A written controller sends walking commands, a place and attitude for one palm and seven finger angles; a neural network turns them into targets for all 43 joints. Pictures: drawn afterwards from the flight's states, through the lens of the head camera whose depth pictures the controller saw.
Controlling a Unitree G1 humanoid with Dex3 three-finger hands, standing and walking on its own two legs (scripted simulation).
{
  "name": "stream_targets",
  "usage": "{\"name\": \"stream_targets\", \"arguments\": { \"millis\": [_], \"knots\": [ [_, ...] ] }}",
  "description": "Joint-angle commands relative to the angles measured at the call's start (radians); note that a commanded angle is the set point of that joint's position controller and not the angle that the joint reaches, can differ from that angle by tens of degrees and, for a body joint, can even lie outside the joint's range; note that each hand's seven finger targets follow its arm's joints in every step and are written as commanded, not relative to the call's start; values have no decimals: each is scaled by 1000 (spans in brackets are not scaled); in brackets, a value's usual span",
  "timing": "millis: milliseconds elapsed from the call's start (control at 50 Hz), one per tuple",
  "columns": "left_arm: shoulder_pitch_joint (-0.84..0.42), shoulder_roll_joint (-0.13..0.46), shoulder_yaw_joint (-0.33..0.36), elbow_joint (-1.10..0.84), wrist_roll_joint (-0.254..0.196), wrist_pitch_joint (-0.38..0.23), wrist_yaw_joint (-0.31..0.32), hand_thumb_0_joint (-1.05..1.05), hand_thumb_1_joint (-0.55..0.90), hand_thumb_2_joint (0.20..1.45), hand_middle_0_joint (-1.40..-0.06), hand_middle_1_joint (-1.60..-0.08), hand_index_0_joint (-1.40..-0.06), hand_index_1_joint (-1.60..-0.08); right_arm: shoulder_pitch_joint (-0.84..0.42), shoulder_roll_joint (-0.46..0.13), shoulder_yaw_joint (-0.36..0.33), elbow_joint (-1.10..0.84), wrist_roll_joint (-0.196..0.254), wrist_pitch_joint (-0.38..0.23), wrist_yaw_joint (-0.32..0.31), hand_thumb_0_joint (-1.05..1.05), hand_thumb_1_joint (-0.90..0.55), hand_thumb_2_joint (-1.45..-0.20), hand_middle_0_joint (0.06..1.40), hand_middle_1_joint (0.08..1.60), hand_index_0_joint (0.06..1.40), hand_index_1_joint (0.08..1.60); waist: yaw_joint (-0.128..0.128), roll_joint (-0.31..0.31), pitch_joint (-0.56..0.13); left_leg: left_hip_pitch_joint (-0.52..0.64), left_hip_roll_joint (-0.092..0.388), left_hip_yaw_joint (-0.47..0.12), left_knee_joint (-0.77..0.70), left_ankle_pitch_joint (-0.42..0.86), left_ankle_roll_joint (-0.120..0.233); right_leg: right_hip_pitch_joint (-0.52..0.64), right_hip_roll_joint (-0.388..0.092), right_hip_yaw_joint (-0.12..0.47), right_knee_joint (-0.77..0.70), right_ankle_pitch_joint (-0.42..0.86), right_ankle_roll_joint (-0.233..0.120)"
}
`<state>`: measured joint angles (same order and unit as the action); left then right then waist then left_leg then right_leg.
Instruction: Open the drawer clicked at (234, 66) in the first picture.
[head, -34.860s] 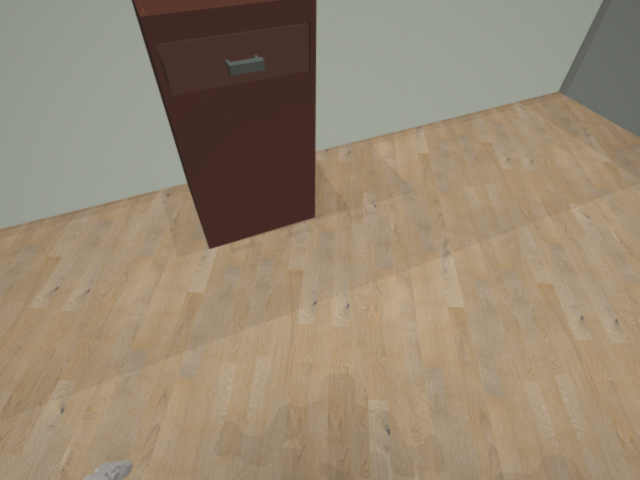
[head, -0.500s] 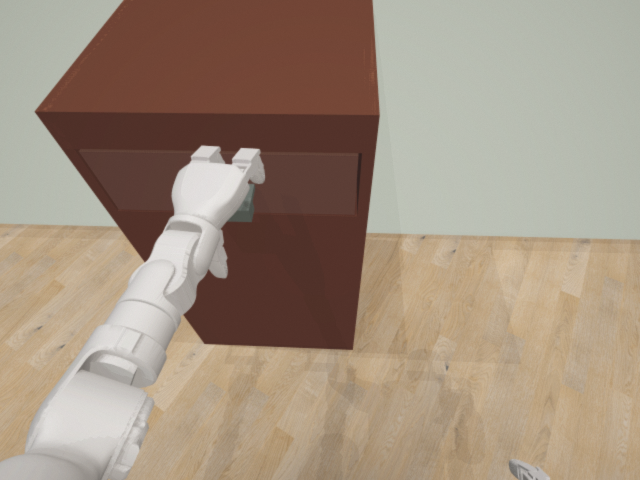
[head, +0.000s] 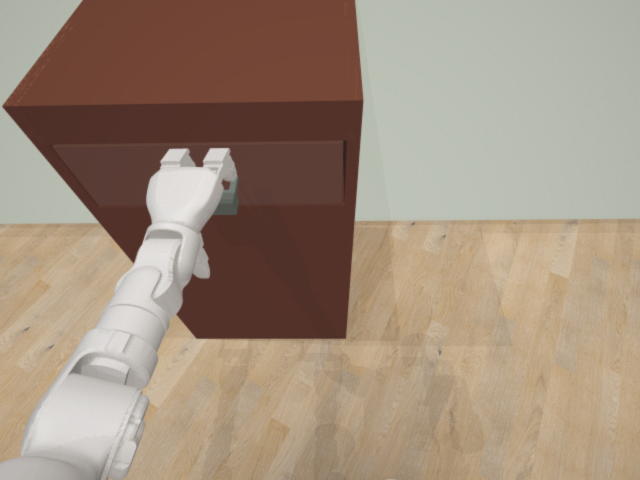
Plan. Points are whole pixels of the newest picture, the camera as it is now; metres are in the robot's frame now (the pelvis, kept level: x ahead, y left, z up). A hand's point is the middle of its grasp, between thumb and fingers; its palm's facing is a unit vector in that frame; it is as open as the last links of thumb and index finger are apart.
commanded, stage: lower the fingers behind the handle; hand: left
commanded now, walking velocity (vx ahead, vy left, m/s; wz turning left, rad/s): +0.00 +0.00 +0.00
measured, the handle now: (205, 191) +0.53 +0.19 +0.00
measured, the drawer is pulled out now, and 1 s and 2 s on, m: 0.00 0.00 0.00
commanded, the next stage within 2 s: lift the hand off the handle in 1.30 s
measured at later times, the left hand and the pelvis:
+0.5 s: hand (209, 225) +0.45 +0.17 +0.02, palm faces +0.05 -0.03 -1.00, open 13.8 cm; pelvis +0.00 +0.01 -0.01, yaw +0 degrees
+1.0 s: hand (206, 224) +0.45 +0.18 +0.02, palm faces +0.01 -0.02 -1.00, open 14.1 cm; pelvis -0.02 +0.00 -0.01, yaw -1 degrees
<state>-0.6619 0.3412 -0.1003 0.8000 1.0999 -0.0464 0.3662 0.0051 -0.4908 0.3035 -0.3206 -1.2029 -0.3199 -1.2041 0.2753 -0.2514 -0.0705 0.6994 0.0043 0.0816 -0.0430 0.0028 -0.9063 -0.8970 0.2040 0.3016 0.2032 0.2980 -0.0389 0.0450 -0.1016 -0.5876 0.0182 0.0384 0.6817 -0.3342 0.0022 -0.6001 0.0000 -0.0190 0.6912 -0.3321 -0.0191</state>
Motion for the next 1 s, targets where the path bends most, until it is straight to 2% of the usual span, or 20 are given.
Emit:
{"name": "stream_targets", "arguments": {
  "millis": [0, 20, 60, 80, 120, 180, 240, 260, 340, 440, 480, 520, 580, 620, 660, 760, 860, 900, 960, 980],
  "knots": [
    [-471, 173, 23, -90, 10, 166, 86, 0, -500, 300, -300, -1200, -300, -1200, 60, -119, -42, -65, 3, -19, 14, 0, -900, -900, 200, 300, 200, 300, -15, -36, -451, 190, -47, 21, -37, 364, 24, 218, 47, -16, -60, 378, -17],
    [-484, 125, -22, -74, -6, 196, 63, 0, -500, 300, -300, -1200, -300, -1200, 61, -123, -45, -64, 6, -13, 15, 0, -900, -900, 200, 300, 200, 300, -37, -50, -453, 207, -48, 19, -39, 368, 28, 222, 49, -17, -75, 386, -15],
    [-526, 129, -44, -73, -38, 223, 6, 0, -500, 300, -300, -1200, -300, -1200, 56, -136, -45, -65, 15, -2, 5, 0, -900, -900, 200, 300, 200, 300, -61, -96, -438, 224, -48, 15, -50, 326, 38, 232, 46, -9, -100, 368, -4],
    [-532, 84, -85, -81, -60, 221, -28, 0, -500, 300, -300, -1200, -300, -1200, 51, -134, -43, -72, 13, -1, -3, 0, -900, -900, 200, 300, 200, 300, -67, -98, -440, 238, -54, 14, -55, 318, 43, 241, 44, -6, -113, 364, -1],
    [-590, 81, -108, -109, -87, 176, -95, 0, -500, 300, -300, -1200, -300, -1200, 52, -140, -40, -71, 12, 2, -23, 0, -900, -900, 200, 300, 200, 300, -95, -102, -393, 251, -53, 0, -60, 301, 49, 217, 40, -7, -123, 347, -2],
    [-542, 139, -57, -106, -72, 61, -139, 0, -500, 300, -300, -1200, -300, -1200, 61, -131, -29, -72, 0, -9, -48, 0, -900, -900, 200, 300, 200, 300, -68, -72, -351, 229, -56, -10, -52, 282, 50, 188, 31, -5, -104, 310, -6],
    [-440, 99, -63, -60, -42, -4, -129, 0, -500, 300, -300, -1200, -300, -1200, 82, -115, -31, -71, -7, -14, -38, 0, -900, -900, 200, 300, 200, 300, -45, -35, -312, 212, -49, -9, -30, 313, 43, 133, 36, -12, -84, 300, -17],
    [-402, 151, -7, -49, -34, -19, -115, 0, -500, 300, -300, -1200, -300, -1200, 90, -120, -32, -70, -3, -10, -32, 0, -900, -900, 200, 300, 200, 300, -29, -45, -302, 190, -44, -14, -23, 319, 38, 118, 40, -15, -69, 299, -23],
    [-374, 191, 66, -47, -16, -26, -16, 0, -500, 300, -300, -1200, -300, -1200, 97, -116, -34, -87, -10, -18, -7, 0, -900, -900, 200, 300, 200, 300, 6, -41, -345, 120, -48, -5, -3, 333, 30, 130, 44, -17, -27, 321, -27],
    [-444, 149, 26, 4, 34, 86, 93, 0, -500, 300, -300, -1200, -300, -1200, 112, -122, -46, -63, -11, -26, 17, 0, -900, -900, 200, 300, 200, 300, -32, -45, -372, 104, -40, 3, 20, 326, 27, 76, 53, -26, -11, 308, -24],
    [-478, 174, 33, 29, 34, 138, 106, 0, -500, 300, -300, -1200, -300, -1200, 112, -126, -43, -60, -8, -22, 18, 0, -900, -900, 200, 300, 200, 300, -38, -62, -391, 96, -43, 6, 14, 293, 29, 94, 53, -21, -20, 290, -20],
    [-503, 206, 53, 41, 18, 179, 99, 0, -500, 300, -300, -1200, -300, -1200, 109, -131, -42, -55, -8, -11, 13, 0, -900, -900, 200, 300, 200, 300, -39, -71, -433, 107, -47, 7, 10, 297, 32, 136, 51, -15, -26, 311, -18],
    [-480, 173, 14, 95, -7, 219, 58, 0, -500, 300, -300, -1200, -300, -1200, 104, -127, -32, -58, -4, 2, 5, 0, -900, -900, 200, 300, 200, 300, -45, -71, -416, 108, -47, 15, -4, 281, 34, 155, 48, -13, -40, 319, -10],
    [-445, 204, 36, 120, -16, 220, 25, 0, -500, 300, -300, -1200, -300, -1200, 101, -134, -26, -63, -3, 8, -2, 0, -900, -900, 200, 300, 200, 300, -34, -78, -404, 87, -50, 17, -12, 268, 36, 182, 45, -8, -49, 325, -11],
    [-380, 175, 11, 149, -17, 206, -7, 0, -500, 300, -300, -1200, -300, -1200, 96, -133, -19, -75, -2, 10, -8, 0, -900, -900, 200, 300, 200, 300, -28, -108, -350, 60, -49, 21, -20, 237, 39, 178, 44, -8, -58, 307, -7],
    [-332, 213, 17, 194, -22, 137, -62, 0, -500, 300, -300, -1200, -300, -1200, 104, -142, -7, -89, 4, 1, -21, 0, -900, -900, 200, 300, 200, 300, -38, -142, -212, -28, -52, 21, -17, 110, 43, 109, 39, 0, -73, 186, -4],
    [-299, 180, 5, 160, -16, 84, -60, 0, -500, 300, -300, -1200, -300, -1200, 137, -137, -20, -101, 2, -15, -15, 0, -900, -900, 200, 300, 200, 300, -34, -109, -270, -25, -50, 23, 23, 130, 41, 69, 43, 1, -36, 195, -10],
    [-343, 167, -7, 142, -13, 78, -46, 0, -500, 300, -300, -1200, -300, -1200, 150, -137, -27, -94, 2, -23, -8, 0, -900, -900, 200, 300, 200, 300, -48, -106, -278, -27, -45, 20, 37, 120, 41, 33, 44, -1, -26, 176, -9],
    [-351, 199, 22, 137, -3, 93, -17, 0, -500, 300, -300, -1200, -300, -1200, 160, -139, -32, -89, 3, -23, -4, 0, -900, -900, 200, 300, 200, 300, -38, -81, -317, -28, -46, 16, 48, 139, 39, 32, 47, 0, -7, 186, -14],
    [-368, 166, -6, 124, -1, 100, -9, 0, -500, 300, -300, -1200, -300, -1200, 159, -135, -32, -87, -1, -26, -2, 0, -900, -900, 200, 300, 200, 300, -44, -74, -333, -16, -47, 18, 54, 150, 39, 30, 48, -2, -8, 195, -11]
  ]
}}
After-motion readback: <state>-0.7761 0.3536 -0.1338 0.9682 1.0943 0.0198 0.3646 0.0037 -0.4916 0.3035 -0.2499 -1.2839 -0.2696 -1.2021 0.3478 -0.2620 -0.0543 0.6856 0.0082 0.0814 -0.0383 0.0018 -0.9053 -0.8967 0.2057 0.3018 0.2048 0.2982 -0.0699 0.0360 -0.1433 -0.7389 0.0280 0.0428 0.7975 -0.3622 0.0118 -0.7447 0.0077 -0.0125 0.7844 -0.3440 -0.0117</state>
